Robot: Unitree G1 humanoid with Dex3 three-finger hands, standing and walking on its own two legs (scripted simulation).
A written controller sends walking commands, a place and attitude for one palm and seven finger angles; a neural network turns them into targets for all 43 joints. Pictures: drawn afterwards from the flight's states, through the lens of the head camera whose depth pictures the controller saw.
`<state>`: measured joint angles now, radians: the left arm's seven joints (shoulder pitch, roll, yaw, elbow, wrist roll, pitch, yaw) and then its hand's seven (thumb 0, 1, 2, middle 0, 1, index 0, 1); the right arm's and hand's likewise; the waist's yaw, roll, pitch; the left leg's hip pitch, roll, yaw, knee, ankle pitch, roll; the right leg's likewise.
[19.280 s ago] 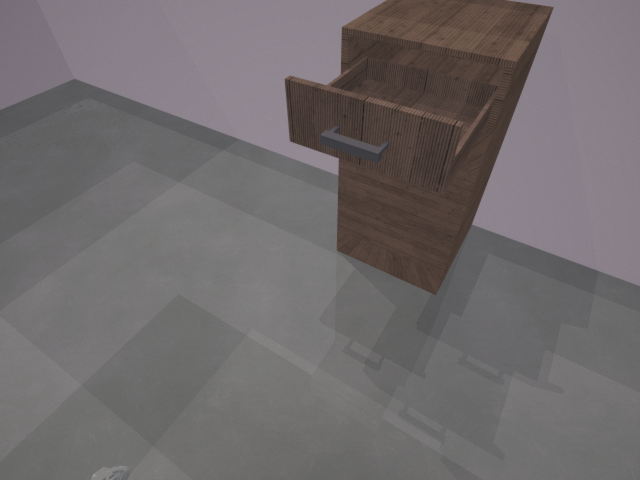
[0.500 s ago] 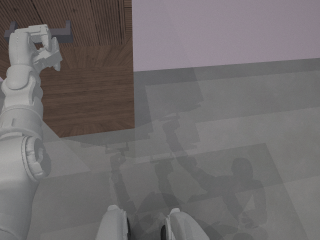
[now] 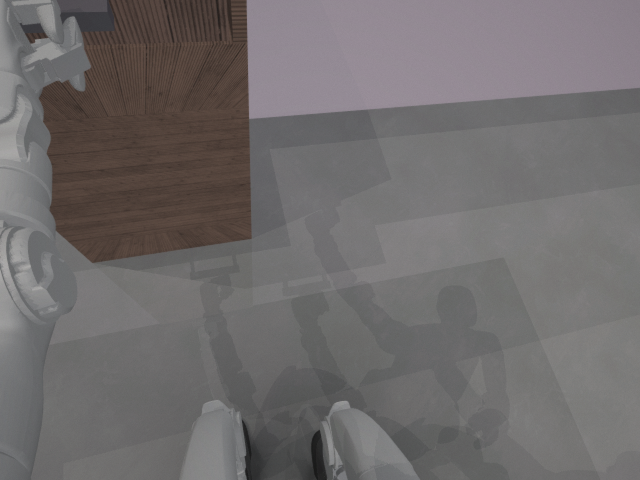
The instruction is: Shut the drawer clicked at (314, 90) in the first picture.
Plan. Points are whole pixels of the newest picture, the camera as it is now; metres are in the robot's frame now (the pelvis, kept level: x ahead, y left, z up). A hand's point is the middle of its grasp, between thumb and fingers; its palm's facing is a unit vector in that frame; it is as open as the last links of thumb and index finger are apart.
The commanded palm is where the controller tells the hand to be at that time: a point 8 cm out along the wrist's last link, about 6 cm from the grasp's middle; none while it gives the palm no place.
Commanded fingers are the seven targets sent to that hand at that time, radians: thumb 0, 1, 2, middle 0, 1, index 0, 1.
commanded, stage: push the drawer shut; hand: left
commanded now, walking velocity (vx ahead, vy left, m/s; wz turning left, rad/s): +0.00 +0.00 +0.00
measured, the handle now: (40, 2) +0.65 +0.23 +0.11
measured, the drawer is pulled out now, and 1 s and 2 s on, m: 0.00 0.00 0.00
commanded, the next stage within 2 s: pull the fist back off the drawer in 0.12 s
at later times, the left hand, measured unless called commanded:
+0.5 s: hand (72, 46) +0.58 +0.19 +0.11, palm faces +0.08 -1.00 -0.04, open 3.3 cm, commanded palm +0.58 +0.21 +0.11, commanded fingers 0.00 0.90 0.90 -1.40 -1.60 -1.40 -1.60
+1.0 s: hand (70, 56) +0.57 +0.19 +0.11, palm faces +0.12 -0.99 -0.02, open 3.2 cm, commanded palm +0.54 +0.22 +0.11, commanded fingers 0.00 0.90 0.90 -1.40 -1.60 -1.40 -1.60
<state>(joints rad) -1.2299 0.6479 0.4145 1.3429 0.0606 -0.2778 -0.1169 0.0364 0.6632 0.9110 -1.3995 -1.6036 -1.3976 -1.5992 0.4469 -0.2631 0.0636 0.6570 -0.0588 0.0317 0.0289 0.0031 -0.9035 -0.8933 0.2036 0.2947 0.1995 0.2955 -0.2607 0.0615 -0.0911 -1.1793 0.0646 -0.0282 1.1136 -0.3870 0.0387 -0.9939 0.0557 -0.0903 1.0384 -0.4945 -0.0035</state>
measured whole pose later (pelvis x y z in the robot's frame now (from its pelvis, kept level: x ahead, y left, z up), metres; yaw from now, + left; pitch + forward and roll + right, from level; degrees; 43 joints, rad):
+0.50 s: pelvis -0.02 +0.00 -0.01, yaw +0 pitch +26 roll -7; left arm -1.32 0.71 0.38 1.36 0.07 -0.22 -0.12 0.06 0.66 0.91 -1.40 -1.60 -1.40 -1.60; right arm 0.45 -0.28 0.09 0.66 -0.06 -0.01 0.01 0.00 -0.90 -0.89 0.20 0.29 0.20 0.30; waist -0.29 0.07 -0.08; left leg -1.25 0.07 -0.04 1.15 -0.37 0.04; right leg -1.06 0.06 -0.10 1.07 -0.48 0.00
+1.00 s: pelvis +0.02 +0.00 +0.02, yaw -1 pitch +24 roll -5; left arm -1.02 0.55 0.42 1.16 -0.01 -0.28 -0.10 0.02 0.87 0.89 -1.40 -1.60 -1.40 -1.60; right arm 0.45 -0.26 0.04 0.63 -0.04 0.05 0.04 0.00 -0.90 -0.89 0.20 0.29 0.20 0.30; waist -0.21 0.06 -0.10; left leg -1.06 0.07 0.01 1.04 -0.40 0.04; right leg -0.89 0.06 -0.05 0.96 -0.49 0.00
